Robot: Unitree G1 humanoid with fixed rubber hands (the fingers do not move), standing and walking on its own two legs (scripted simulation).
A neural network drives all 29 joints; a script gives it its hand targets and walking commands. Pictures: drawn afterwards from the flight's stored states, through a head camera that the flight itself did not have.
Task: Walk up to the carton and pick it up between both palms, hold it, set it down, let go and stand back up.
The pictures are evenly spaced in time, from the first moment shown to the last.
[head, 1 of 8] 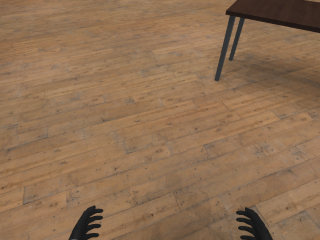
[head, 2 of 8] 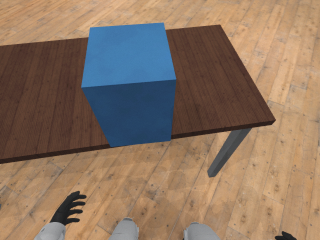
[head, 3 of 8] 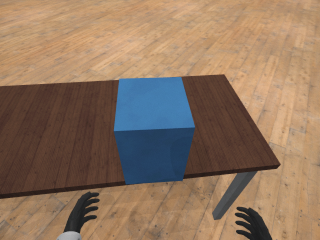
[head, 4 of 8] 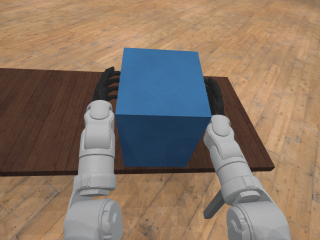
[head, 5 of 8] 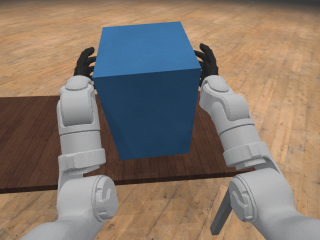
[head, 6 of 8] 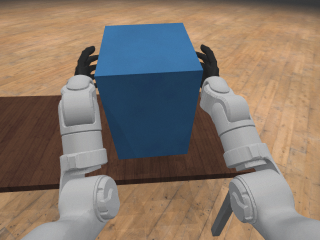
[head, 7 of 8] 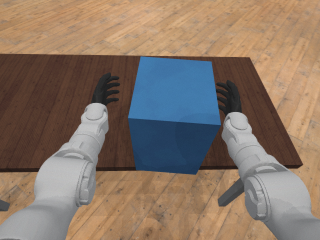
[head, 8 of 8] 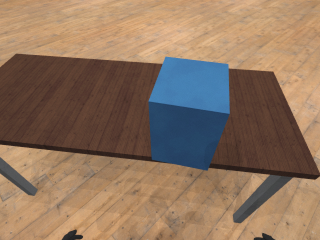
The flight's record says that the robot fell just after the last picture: no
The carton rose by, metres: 0.21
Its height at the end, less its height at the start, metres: +0.00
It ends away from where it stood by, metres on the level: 0.01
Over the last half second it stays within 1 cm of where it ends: yes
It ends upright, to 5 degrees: yes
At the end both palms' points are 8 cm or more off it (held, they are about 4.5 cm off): yes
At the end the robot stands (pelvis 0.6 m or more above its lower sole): yes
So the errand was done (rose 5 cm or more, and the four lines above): yes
